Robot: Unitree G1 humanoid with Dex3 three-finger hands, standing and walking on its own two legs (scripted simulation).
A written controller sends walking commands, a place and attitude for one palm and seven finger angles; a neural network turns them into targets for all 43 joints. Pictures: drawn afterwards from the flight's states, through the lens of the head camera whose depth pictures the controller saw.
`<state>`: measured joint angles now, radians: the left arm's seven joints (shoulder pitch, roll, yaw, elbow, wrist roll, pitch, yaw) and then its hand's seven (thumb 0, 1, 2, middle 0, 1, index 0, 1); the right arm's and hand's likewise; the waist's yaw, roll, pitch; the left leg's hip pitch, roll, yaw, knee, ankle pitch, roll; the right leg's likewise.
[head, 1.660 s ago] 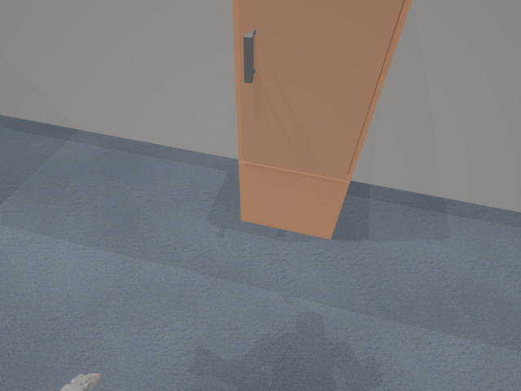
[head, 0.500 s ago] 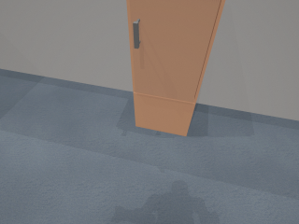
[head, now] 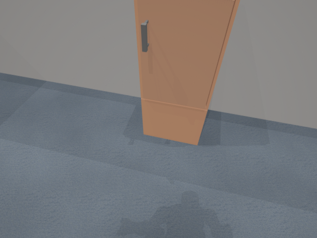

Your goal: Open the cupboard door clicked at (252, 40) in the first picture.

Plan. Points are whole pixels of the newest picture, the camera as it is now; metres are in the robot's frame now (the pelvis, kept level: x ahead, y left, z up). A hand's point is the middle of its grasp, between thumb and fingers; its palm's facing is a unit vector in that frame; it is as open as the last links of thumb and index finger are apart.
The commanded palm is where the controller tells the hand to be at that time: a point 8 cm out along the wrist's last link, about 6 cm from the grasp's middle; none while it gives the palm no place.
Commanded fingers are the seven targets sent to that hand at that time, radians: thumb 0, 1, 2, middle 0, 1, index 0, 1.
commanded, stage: turn to face it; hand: left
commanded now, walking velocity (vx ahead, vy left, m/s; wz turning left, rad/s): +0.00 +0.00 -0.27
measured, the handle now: (145, 36) +0.93 +0.12 +0.07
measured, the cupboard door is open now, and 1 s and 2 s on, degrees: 0 0 0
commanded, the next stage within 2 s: take the last steps up to it in 0.32 s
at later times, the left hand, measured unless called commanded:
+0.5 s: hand out of the picture +0.06 +0.19 -0.18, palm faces -0.12 -0.97 -0.22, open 7.4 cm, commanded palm none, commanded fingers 0.00 0.90 0.90 -0.20 -0.30 -0.20 -0.30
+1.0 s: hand (110, 217) +0.22 +0.17 -0.18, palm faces -0.19 -0.97 -0.17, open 7.4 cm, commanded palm none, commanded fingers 0.00 0.90 0.90 -0.20 -0.30 -0.20 -0.30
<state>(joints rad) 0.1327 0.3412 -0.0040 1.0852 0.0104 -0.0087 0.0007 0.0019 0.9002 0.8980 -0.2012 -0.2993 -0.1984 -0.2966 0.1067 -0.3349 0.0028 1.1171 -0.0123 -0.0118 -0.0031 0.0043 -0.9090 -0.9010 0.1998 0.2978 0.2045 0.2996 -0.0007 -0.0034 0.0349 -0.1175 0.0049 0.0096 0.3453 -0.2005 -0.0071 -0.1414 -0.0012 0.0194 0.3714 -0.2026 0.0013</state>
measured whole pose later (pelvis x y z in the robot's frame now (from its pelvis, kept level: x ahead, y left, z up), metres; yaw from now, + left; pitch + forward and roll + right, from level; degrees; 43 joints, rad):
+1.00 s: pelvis +0.11 +0.01 -0.01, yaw -10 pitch +0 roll -1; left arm 0.17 0.17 0.06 1.01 0.02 -0.01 -0.02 0.01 0.91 0.90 -0.19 -0.30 -0.19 -0.30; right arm 0.51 -0.11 -0.01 1.18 -0.03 -0.06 -0.03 0.00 -0.91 -0.90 0.20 0.30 0.20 0.30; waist -0.05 0.01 0.07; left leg 0.05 0.03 0.16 0.36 -0.41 0.01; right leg -0.47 -0.06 -0.13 0.71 -0.29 -0.03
